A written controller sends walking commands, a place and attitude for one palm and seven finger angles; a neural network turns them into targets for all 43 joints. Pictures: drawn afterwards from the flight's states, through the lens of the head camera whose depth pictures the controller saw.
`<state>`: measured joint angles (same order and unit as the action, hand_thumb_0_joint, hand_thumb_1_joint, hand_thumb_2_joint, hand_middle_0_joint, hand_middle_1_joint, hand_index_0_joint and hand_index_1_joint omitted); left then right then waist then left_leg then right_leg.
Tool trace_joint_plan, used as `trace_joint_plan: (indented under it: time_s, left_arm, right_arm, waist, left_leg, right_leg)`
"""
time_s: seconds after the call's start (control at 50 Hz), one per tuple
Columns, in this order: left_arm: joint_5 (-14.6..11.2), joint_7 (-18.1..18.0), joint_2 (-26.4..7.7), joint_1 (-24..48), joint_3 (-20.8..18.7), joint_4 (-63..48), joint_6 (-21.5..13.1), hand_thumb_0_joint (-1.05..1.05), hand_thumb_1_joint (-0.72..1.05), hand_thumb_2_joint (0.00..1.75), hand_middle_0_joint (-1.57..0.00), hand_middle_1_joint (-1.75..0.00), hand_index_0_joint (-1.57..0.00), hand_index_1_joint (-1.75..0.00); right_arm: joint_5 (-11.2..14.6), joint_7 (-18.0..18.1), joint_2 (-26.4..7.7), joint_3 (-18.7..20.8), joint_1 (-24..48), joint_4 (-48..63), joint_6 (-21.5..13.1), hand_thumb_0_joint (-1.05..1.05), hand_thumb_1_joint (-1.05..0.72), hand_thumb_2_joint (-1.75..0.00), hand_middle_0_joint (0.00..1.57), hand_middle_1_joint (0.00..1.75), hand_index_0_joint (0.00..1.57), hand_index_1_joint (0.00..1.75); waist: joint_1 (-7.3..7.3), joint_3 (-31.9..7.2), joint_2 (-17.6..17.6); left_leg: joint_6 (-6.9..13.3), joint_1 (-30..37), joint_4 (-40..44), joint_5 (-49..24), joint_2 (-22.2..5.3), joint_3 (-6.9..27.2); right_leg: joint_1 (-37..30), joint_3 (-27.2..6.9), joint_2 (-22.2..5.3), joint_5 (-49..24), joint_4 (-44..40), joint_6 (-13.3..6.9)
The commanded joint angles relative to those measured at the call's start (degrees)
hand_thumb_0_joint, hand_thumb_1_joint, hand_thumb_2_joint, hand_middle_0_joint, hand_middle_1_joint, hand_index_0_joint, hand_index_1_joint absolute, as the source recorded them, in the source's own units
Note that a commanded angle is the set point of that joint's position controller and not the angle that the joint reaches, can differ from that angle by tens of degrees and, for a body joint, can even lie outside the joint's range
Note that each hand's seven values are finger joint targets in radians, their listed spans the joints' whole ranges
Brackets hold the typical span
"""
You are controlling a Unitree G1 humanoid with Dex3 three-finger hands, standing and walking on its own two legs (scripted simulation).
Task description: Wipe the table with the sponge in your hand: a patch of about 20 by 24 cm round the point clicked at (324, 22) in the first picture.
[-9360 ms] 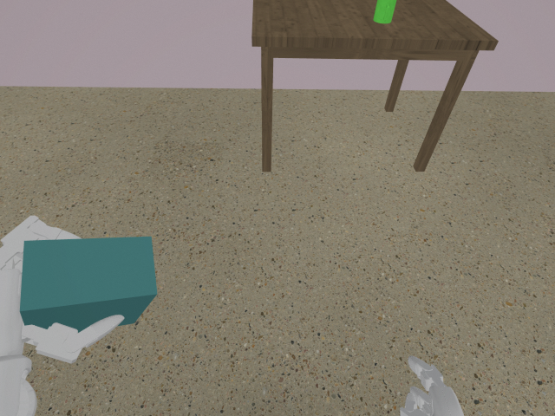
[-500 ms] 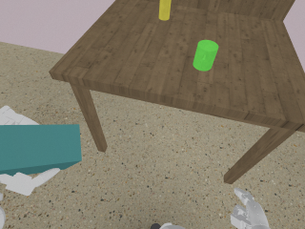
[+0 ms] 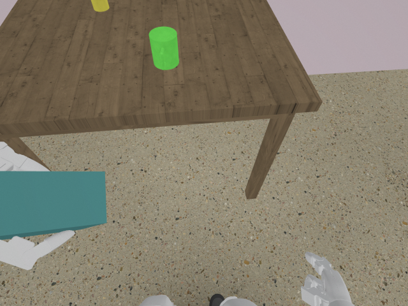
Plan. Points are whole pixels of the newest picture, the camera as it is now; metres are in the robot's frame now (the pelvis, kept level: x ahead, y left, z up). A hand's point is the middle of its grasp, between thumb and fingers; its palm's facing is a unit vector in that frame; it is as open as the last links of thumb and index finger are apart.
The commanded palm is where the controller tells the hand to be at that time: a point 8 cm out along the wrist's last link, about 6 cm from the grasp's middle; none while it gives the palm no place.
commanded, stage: turn to face it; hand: left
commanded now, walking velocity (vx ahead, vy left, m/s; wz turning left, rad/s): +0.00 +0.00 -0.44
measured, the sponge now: (61, 206) +0.23 +0.21 +0.15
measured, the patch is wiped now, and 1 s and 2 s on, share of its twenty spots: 0.00 0.00 0.00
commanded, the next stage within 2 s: take the last steps up to it in 0.38 s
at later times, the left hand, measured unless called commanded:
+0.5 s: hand (119, 205) +0.23 +0.13 +0.17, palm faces +0.15 -0.85 -0.50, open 10.4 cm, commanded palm +0.17 +0.19 +0.18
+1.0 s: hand (123, 210) +0.22 +0.12 +0.16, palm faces +0.25 -0.87 -0.43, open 10.4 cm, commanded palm +0.17 +0.18 +0.18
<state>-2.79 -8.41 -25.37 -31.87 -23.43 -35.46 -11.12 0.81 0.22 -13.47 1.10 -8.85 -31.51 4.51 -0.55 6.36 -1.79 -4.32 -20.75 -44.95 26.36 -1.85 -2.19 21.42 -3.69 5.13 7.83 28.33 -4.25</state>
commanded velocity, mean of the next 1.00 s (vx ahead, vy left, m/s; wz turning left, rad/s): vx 0.16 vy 0.08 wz -0.10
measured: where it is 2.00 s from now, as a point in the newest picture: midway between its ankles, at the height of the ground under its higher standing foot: outside the picture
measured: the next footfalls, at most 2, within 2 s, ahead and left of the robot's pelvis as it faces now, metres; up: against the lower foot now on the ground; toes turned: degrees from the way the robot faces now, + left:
left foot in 0.08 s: +0.02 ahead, +0.14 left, +0.00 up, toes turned +1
right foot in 0.34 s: -0.01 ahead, -0.17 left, +0.00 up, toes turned -17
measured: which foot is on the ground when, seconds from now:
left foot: up 0.00-0.06, down 0.08-0.36, up 0.38-0.66, down 0.68-0.90, up 0.92-1.00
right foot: down 0.00-0.10, up 0.12-0.32, down 0.34-1.00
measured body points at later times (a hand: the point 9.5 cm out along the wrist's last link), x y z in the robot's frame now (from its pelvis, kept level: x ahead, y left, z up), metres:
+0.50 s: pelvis -0.04 -0.05 +0.00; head +0.01 -0.07 +0.44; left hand +0.21 +0.17 +0.19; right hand +0.08 -0.29 -0.11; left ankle -0.05 +0.10 -0.68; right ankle -0.02 -0.13 -0.73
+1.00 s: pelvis -0.03 -0.07 +0.00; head -0.02 -0.09 +0.45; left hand +0.20 +0.17 +0.19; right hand +0.07 -0.32 -0.12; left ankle -0.04 +0.06 -0.68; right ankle -0.05 -0.16 -0.73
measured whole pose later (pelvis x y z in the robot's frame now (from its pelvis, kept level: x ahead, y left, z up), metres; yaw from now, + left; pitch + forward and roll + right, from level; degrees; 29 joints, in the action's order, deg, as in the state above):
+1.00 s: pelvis -0.03 -0.07 +0.00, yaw -9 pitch -1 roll +1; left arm -0.2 -8.0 -19.0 -24.6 -18.1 -23.2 -12.9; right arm 0.4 1.9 -11.1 0.7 -12.6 -39.1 -3.3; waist 0.4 1.9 2.2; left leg -0.7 -23.8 -59.0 23.3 -1.7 -1.1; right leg 14.3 8.1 -1.3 18.3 33.2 -3.3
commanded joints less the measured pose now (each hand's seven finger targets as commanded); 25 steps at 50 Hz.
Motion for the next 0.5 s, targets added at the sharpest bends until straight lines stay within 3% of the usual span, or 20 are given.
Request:
trace_joint_plan:
  time_s: [0.0, 0.02, 0.04, 0.06, 0.08, 0.1, 0.12, 0.16, 0.2, 0.22, 0.24, 0.28, 0.3, 0.32, 0.34, 0.36, 0.38, 0.4, 0.44, 0.48]
  left_arm:
    - [-0.51, -1.44, -6.96, 1.64, -6.74, -8.1, -2.33, 0.0, 0.1, 1.3, -1.2, -1.6, -1.2, -1.6]
    - [-0.52, -1.41, -7.3, 2.79, -6.04, -8.87, -2.56, 0.0, 0.1, 1.3, -1.2, -1.6, -1.2, -1.6]
    - [-0.18, -1.17, -7.2, 4.3, -5.81, -10.18, -3.13, 0.0, 0.1, 1.3, -1.2, -1.6, -1.2, -1.6]
    - [0.2, -0.95, -7.42, 5.1, -6.19, -10.44, -3.48, 0.0, 0.1, 1.3, -1.2, -1.6, -1.2, -1.6]
    - [0.7, -0.82, -8.28, 4.68, -6.86, -10.19, -3.54, 0.0, 0.1, 1.3, -1.2, -1.6, -1.2, -1.6]
    - [0.96, -0.8, -7.68, 5.82, -5.72, -10.41, -3.28, 0.0, 0.1, 1.3, -1.2, -1.6, -1.2, -1.6]
    - [0.9, -0.58, -8.35, 9.37, -5.39, -13.37, -3.77, 0.0, 0.1, 1.3, -1.2, -1.6, -1.2, -1.6]
    - [1.13, -0.45, -4.38, 6.7, -1.77, -10.08, -2.92, 0.0, 0.1, 1.3, -1.2, -1.6, -1.2, -1.6]
    - [1.1, -0.71, -4.21, 8.24, -0.85, -10.48, -2.82, 0.0, 0.1, 1.3, -1.2, -1.6, -1.2, -1.6]
    - [1.52, -0.81, -5.81, 9.32, -1.9, -10.15, -2.76, 0.0, 0.1, 1.3, -1.2, -1.6, -1.2, -1.6]
    - [1.49, -0.92, -4.77, 10.33, -1.21, -10.06, -2.8, 0.0, 0.1, 1.3, -1.2, -1.6, -1.2, -1.6]
    - [1.46, -1.03, -5.76, 10.69, -2.79, -8.07, -3.05, 0.0, 0.1, 1.3, -1.2, -1.6, -1.2, -1.6]
    - [1.54, -0.97, -6.5, 10.4, -3.83, -7.02, -3.31, 0.0, 0.1, 1.3, -1.2, -1.6, -1.2, -1.6]
    - [2.14, -1.29, -8.41, 9.48, -5.18, -6.57, -3.54, 0.0, 0.1, 1.3, -1.2, -1.6, -1.2, -1.6]
    - [1.49, -1.49, -8.98, 9.32, -6.08, -5.89, -3.8, 0.0, 0.1, 1.3, -1.2, -1.6, -1.2, -1.6]
    - [0.29, -1.47, -9.43, 5.05, -7.86, -4.09, -3.04, 0.0, 0.1, 1.3, -1.2, -1.6, -1.2, -1.6]
    - [-0.26, -1.4, -9.46, 4.13, -7.81, -6.4, -3.06, 0.0, 0.1, 1.3, -1.2, -1.6, -1.2, -1.6]
    - [-0.35, -1.69, -9.38, 1.74, -9.07, -7.33, -3.35, 0.0, 0.1, 1.3, -1.2, -1.6, -1.2, -1.6]
    - [-0.33, -1.87, -7.82, -0.25, -8.67, -8.59, -3.85, 0.0, 0.1, 1.3, -1.2, -1.6, -1.2, -1.6]
    - [-0.05, -1.95, -7.24, 0.15, -8.23, -8.37, -3.94, 0.0, 0.1, 1.3, -1.2, -1.6, -1.2, -1.6]
  right_arm:
    - [0.33, 0.31, -4.62, 1.02, 2.6, 9.25, -2.83, 0.0, -0.9, -0.9, 0.2, 0.3, 0.2, 0.3]
    - [0.36, 0.59, -5.05, 1.23, 2.03, 8.88, -3.05, 0.0, -0.9, -0.9, 0.2, 0.3, 0.2, 0.3]
    - [0.0, 1.02, -6.1, 1.68, 2.13, 9.37, -3.61, 0.0, -0.9, -0.9, 0.2, 0.3, 0.2, 0.3]
    - [-0.01, 1.41, -7.41, 2.12, 2.9, 10.17, -4.17, 0.0, -0.9, -0.9, 0.2, 0.3, 0.2, 0.3]
    - [0.21, 1.65, -5.89, 1.75, 3.37, 10.22, -4.92, 0.0, -0.9, -0.9, 0.2, 0.3, 0.2, 0.3]
    - [-0.43, 1.78, -5.16, 1.62, 3.34, 10.4, -5.71, 0.0, -0.9, -0.9, 0.2, 0.3, 0.2, 0.3]
    - [-0.45, 1.71, -4.55, 1.66, 2.28, 9.62, -6.48, 0.0, -0.9, -0.9, 0.2, 0.3, 0.2, 0.3]
    - [0.2, 1.06, -5.73, 2.12, 1.18, 8.78, -8.16, 0.0, -0.9, -0.9, 0.2, 0.3, 0.2, 0.3]
    - [0.43, 0.55, -6.09, 1.94, -0.25, 8.61, -9.62, 0.0, -0.9, -0.9, 0.2, 0.3, 0.2, 0.3]
    - [0.31, 0.43, -6.06, 1.78, -0.49, 7.89, -10.05, 0.0, -0.9, -0.9, 0.2, 0.3, 0.2, 0.3]
    - [0.07, 0.48, -6.33, 1.84, -0.16, 8.24, -10.57, 0.0, -0.9, -0.9, 0.2, 0.3, 0.2, 0.3]
    - [-0.02, 0.49, -6.15, 1.79, -0.26, 7.83, -11.31, 0.0, -0.9, -0.9, 0.2, 0.3, 0.2, 0.3]
    - [0.08, 0.36, -5.81, 1.67, -0.13, 7.81, -11.31, 0.0, -0.9, -0.9, 0.2, 0.3, 0.2, 0.3]
    - [0.15, 0.18, -4.97, 1.69, -0.82, 7.69, -11.01, 0.0, -0.9, -0.9, 0.2, 0.3, 0.2, 0.3]
    - [0.18, 0.18, -3.03, 0.75, 0.54, 8.42, -10.71, 0.0, -0.9, -0.9, 0.2, 0.3, 0.2, 0.3]
    - [0.77, 0.54, -3.22, 1.73, 1.68, 8.89, -10.24, 0.0, -0.9, -0.9, 0.2, 0.3, 0.2, 0.3]
    - [0.44, 0.73, -2.96, 1.32, 2.43, 8.44, -9.57, 0.0, -0.9, -0.9, 0.2, 0.3, 0.2, 0.3]
    - [0.04, 0.72, -1.49, 0.13, 3.21, 7.73, -8.88, 0.0, -0.9, -0.9, 0.2, 0.3, 0.2, 0.3]
    - [-0.27, 0.8, -1.01, -0.55, 4.39, 6.98, -7.34, 0.0, -0.9, -0.9, 0.2, 0.3, 0.2, 0.3]
    - [-0.44, 1.4, -1.98, -0.03, 4.72, 6.64, -7.19, 0.0, -0.9, -0.9, 0.2, 0.3, 0.2, 0.3]
  waist:
    - [1.39, -14.84, -3.5]
    - [0.95, -14.75, -1.82]
    - [0.89, -13.36, 3.5]
    - [1.54, -11.1, 12.28]
    - [2.12, -11.52, 18.74]
    - [1.52, -8.8, 18.75]
    - [1.31, -8.54, 15.99]
    - [1.64, -7.27, 15.36]
    - [0.5, -7.95, 17.28]
    - [0.38, -7.4, 17.14]
    - [0.06, -7.64, 17.83]
    - [0.67, -8.59, 16.5]
    - [0.87, -9.49, 13.41]
    - [0.16, -11.62, 6.59]
    - [0.4, -12.71, -4.46]
    - [2.11, -14.51, -13.48]
    - [1.83, -14.47, -10.87]
    - [1.45, -15.31, -7.13]
    - [0.84, -16.63, -3.14]
    - [0.57, -16.69, -4.48]
  left_leg:
    - [1.74, 9.83, 14.92, -5.43, -0.63, 0.68]
    - [2.54, 14.07, 20.16, -7.34, -2.35, 0.87]
    - [5.2, 15.15, 25.03, -6.13, -7.44, 5.71]
    - [9.11, 15.65, 26.82, -12.88, -16.08, 13.83]
    - [12.23, 11.6, 30.55, -13.48, -22.08, 15.77]
    - [13.93, 6.07, 30.66, -16.19, -23.41, 16.98]
    - [14.24, 7.3, 27.93, -22.62, -22.74, 13.64]
    - [10.47, 10.41, 23.33, -33.79, -18.11, 2.43]
    - [8.42, 11.3, 21.3, -39.18, -16.58, 0.04]
    - [7.74, 11.0, 20.6, -38.17, -16.66, -0.83]
    - [7.08, 10.37, 19.41, -38.4, -16.4, -0.36]
    - [5.62, 9.06, 14.9, -34.85, -15.52, -1.9]
    - [4.53, 6.49, 11.12, -31.11, -14.56, -2.4]
    - [2.68, 2.74, 4.87, -23.45, -11.35, -4.51]
    - [0.42, -4.21, -2.16, -5.8, -5.35, -5.83]
    - [0.53, -6.75, -13.2, 7.06, -2.16, -2.33]
    - [0.77, -7.67, -19.12, 6.28, -2.87, 2.52]
    - [0.59, -9.48, -20.37, 4.16, -3.23, 3.82]
    - [0.6, -6.72, -14.28, 2.39, -3.14, 2.62]
    - [1.26, -3.78, -8.02, 0.4, -2.04, 0.8]
  right_leg:
    - [-5.11, -18.31, -15.18, 3.39, -9.3, -3.04]
    - [-2.82, -16.56, -12.98, 5.33, -6.96, -1.28]
    - [1.02, -14.36, -9.29, 8.31, -1.62, 0.83]
    - [6.58, -7.89, -3.3, 13.03, 7.42, 3.9]
    - [7.49, -1.36, -2.0, 20.24, 22.27, 5.34]
    - [7.14, 0.32, -3.29, 19.72, 32.03, 5.95]
    - [8.46, -0.25, -5.14, 18.77, 34.0, 6.32]
    - [7.83, 4.53, -5.74, 18.43, 25.38, 6.69]
    - [2.49, 8.25, -4.69, 15.8, 16.13, 6.93]
    - [0.45, 9.78, -4.05, 15.14, 12.99, 7.12]
    - [-2.08, 10.64, -3.66, 14.29, 9.38, 7.09]
    - [-8.62, 11.4, -3.63, 8.02, 0.63, 6.62]
    - [-13.2, 9.8, -5.33, 1.25, -3.26, 5.69]
    - [-16.89, 2.53, -11.28, -12.28, -3.56, 2.77]
    - [-19.23, -8.46, -18.8, -25.08, -3.95, -1.11]
    - [-17.53, -18.46, -23.62, -27.86, -7.65, -4.44]
    - [-16.27, -18.6, -24.75, -24.14, -8.42, -5.59]
    - [-18.35, -16.13, -23.73, -24.19, -7.07, -6.47]
    - [-18.0, -10.37, -21.28, -24.29, -5.71, -5.81]
    - [-16.14, -8.65, -20.51, -18.81, -7.66, -5.35]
